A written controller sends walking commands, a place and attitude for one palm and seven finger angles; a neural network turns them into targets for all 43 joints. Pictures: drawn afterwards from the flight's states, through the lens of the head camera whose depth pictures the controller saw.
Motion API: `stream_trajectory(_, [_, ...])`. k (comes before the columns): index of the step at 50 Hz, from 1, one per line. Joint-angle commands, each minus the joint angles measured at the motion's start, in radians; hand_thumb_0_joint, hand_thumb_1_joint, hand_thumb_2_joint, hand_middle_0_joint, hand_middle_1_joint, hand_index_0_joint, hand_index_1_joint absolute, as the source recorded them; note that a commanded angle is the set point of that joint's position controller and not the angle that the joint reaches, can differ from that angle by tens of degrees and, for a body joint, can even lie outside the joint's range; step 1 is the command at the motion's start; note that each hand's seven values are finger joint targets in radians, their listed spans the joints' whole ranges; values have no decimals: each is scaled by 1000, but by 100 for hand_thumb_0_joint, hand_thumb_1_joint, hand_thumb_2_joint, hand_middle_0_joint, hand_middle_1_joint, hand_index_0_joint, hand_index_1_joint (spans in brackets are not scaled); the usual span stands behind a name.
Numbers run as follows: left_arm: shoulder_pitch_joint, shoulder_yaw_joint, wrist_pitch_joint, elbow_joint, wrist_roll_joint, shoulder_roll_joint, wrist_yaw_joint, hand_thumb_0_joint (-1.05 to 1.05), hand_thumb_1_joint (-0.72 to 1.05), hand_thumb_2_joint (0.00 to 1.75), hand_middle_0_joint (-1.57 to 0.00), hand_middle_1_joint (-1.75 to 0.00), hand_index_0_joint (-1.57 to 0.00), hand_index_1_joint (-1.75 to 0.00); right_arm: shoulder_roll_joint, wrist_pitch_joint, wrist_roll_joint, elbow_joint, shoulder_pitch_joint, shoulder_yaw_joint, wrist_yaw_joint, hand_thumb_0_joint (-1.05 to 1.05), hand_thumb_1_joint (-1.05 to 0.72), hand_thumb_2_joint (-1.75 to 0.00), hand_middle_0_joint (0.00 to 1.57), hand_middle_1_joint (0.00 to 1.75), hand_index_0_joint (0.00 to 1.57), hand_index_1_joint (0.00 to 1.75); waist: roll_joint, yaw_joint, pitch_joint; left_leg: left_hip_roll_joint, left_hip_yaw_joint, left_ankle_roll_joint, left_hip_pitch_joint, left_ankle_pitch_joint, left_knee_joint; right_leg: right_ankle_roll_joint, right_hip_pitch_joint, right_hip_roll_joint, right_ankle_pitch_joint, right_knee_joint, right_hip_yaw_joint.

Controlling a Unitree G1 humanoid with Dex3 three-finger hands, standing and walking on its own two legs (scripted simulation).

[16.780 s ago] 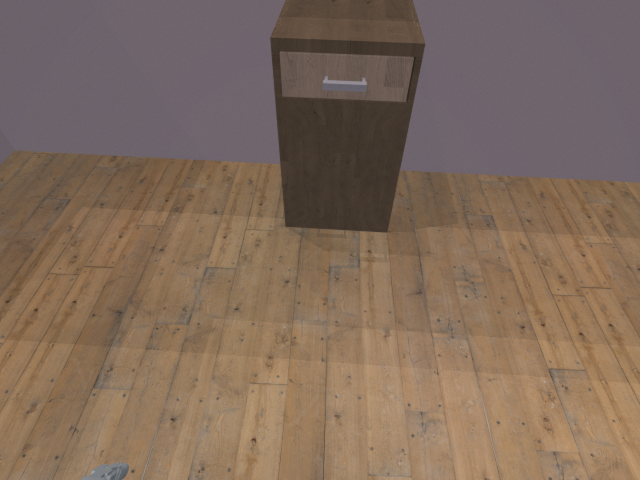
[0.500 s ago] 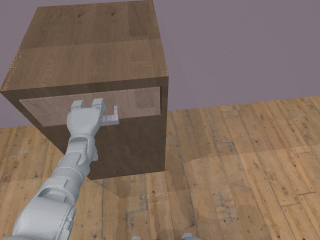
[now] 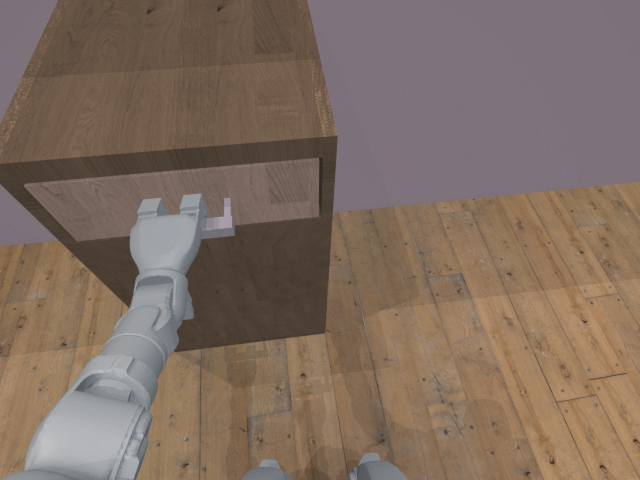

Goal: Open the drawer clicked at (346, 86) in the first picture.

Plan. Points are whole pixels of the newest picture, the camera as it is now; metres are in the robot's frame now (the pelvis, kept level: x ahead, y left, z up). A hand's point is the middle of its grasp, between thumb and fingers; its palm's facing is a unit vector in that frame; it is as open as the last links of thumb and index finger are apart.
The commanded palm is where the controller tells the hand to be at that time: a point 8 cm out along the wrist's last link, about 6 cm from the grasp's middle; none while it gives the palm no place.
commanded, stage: lower the fingers behind the handle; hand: left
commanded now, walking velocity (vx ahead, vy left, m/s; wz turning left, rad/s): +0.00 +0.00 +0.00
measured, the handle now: (188, 219) +0.49 +0.20 -0.02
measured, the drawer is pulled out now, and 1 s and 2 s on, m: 0.00 0.00 0.05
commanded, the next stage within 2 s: close the thumb around the handle in 0.46 s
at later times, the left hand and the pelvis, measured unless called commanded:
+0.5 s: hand (185, 257) +0.43 +0.20 -0.04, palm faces -0.04 -0.02 -1.00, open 13.8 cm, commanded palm +0.41 +0.19 +0.01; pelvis +0.00 +0.00 -0.01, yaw +0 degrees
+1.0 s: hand (185, 257) +0.43 +0.20 -0.04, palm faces -0.04 -0.03 -1.00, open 8.6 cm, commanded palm +0.40 +0.20 +0.01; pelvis +0.01 +0.00 +0.00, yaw +0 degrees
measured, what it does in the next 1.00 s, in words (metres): stands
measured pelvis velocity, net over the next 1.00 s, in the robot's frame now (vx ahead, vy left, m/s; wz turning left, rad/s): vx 0.01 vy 0.00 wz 0.00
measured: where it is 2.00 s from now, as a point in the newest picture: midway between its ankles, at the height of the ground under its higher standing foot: outside the picture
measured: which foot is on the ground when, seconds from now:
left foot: down 0.00-1.00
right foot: down 0.00-1.00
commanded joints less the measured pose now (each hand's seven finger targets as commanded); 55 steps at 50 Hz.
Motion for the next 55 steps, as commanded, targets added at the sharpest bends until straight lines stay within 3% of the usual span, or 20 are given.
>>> stream_trajectory(1, [-336,24,12,-103,7,148,39,0,-50,30,-30,-120,-30,-120,-145,-31,-3,-76,65,-49,-3,0,-90,-90,20,30,20,30,-16,-20,-305,13,16,8,176,329,-69,-26,176,-20,303,-86,-33])
stream_trajectory(2, [-348,33,14,-105,12,166,44,0,-50,30,-30,-120,-30,-120,-149,-32,-3,-73,70,-50,-4,0,-90,-90,20,30,20,30,-18,-21,-326,15,16,9,177,319,-62,-24,164,-21,287,-80,-33])
stream_trajectory(4, [-395,11,17,-120,5,145,46,0,-50,30,-30,-120,-30,-120,-148,-35,-3,-75,73,-50,-5,0,-90,-90,20,30,20,30,-13,-34,-343,16,14,11,182,308,-55,-22,149,-21,274,-77,-35])
stream_trajectory(7, [-426,60,14,-143,0,217,48,0,-50,30,-30,-120,-30,-120,-154,-34,-7,-70,81,-49,-9,0,-90,-90,20,30,20,30,21,-24,-407,16,10,9,212,327,-47,-22,162,-20,282,-62,-36])
stream_trajectory(14, [-412,19,23,-128,-14,161,24,0,-50,30,-30,-120,-30,-120,-152,-30,-5,-68,95,-48,-12,0,-90,-90,20,30,20,30,7,-36,-393,24,4,7,233,380,-45,-20,155,-16,326,-64,-43])
stream_trajectory(15, [-386,41,22,-126,-12,181,23,0,-50,30,-30,-120,-30,-120,-153,-29,-5,-68,94,-49,-13,0,-90,-90,20,30,20,30,1,-23,-404,23,8,7,231,389,-43,-20,169,-17,335,-63,-41])
stream_trajectory(16, [-413,20,18,-134,-11,162,20,0,-50,30,-30,-120,-30,-120,-153,-28,-6,-69,93,-47,-13,0,-90,-90,20,30,20,30,22,-33,-404,25,-2,3,241,399,-45,-23,152,-16,330,-57,-46])
stream_trajectory(20, [-371,0,9,-141,-8,120,25,0,-50,30,-30,-120,-30,-120,-147,-27,-6,-74,97,-50,-8,0,-90,-90,20,30,20,30,13,-27,-384,27,2,3,245,401,-46,-24,148,-13,327,-65,-48])
stream_trajectory(24, [-397,7,13,-138,-1,135,38,0,-50,30,-30,-120,-30,-120,-148,-27,-6,-66,95,-51,-7,0,-90,-90,20,30,20,30,7,-34,-374,28,1,4,236,376,-49,-23,140,-15,308,-68,-47])
stream_trajectory(28, [-367,24,21,-135,-5,150,38,0,-50,30,-30,-120,-30,-120,-147,-22,-6,-67,97,-49,-5,0,-90,-90,20,30,20,30,-7,-24,-387,24,8,7,226,396,-50,-23,183,-15,351,-67,-42])
stream_trajectory(31, [-370,27,22,-152,-7,153,35,0,-33,37,-31,-122,-31,-122,-146,-20,-7,-70,93,-49,-6,0,-90,-90,20,30,20,30,5,-24,-399,23,8,6,232,418,-49,-23,197,-18,380,-65,-40])
stream_trajectory(33, [-375,10,23,-141,-4,137,34,0,-22,42,-32,-123,-32,-123,-146,-19,-5,-67,92,-50,-7,0,-90,-90,20,30,20,30,1,-34,-365,25,11,7,231,399,-50,-22,174,-16,356,-74,-42])
stream_trajectory(37, [-357,34,19,-161,-4,167,30,0,0,52,-34,-125,-34,-125,-145,-18,-5,-73,91,-50,-10,0,-90,-90,20,30,20,30,3,-19,-407,21,16,8,235,424,-48,-21,215,-19,402,-67,-34])
stream_trajectory(38, [-337,23,20,-155,-6,147,28,0,6,54,-34,-126,-34,-126,-142,-18,-6,-77,87,-50,-10,0,-90,-90,20,30,20,30,1,-20,-399,19,21,9,232,426,-45,-20,220,-19,412,-72,-31])
stream_trajectory(40, [-329,41,18,-155,-5,171,28,0,17,59,-35,-127,-35,-127,-144,-17,-5,-76,87,-48,-11,0,-90,-90,20,30,20,30,-10,-14,-386,18,23,10,214,417,-48,-19,232,-20,416,-73,-27])
stream_trajectory(42, [-337,27,12,-162,-6,155,26,0,28,64,-36,-128,-36,-128,-142,-18,-5,-79,85,-48,-12,0,-90,-90,20,30,20,30,-12,-22,-383,18,19,10,216,423,-47,-19,226,-20,421,-70,-29])
stream_trajectory(43, [-315,39,9,-165,-7,163,27,0,34,66,-36,-129,-36,-129,-142,-17,-5,-79,85,-49,-11,0,-90,-90,20,30,20,30,-4,-10,-387,17,23,9,218,426,-47,-20,235,-20,427,-69,-28])
stream_trajectory(47, [-308,40,4,-186,-3,159,32,0,56,76,-38,-131,-38,-131,-141,-17,-5,-83,84,-52,-9,0,-90,-90,20,30,20,30,1,-8,-411,19,22,8,234,448,-42,-20,235,-20,437,-64,-30])
stream_trajectory(53, [-303,37,15,-173,-3,159,36,0,90,90,-40,-135,-40,-135,-141,-14,-5,-81,78,-50,-8,0,-90,-90,20,30,20,30,-10,-12,-382,16,26,10,216,426,-46,-19,239,-20,436,-72,-26])
stream_trajectory(55, [-302,28,21,-169,-2,152,35,0,90,90,-40,-135,-40,-135,-140,-13,-3,-84,77,-48,-8,0,-90,-90,20,30,20,30,-7,-11,-378,15,26,9,210,417,-52,-20,241,-20,427,-74,-27])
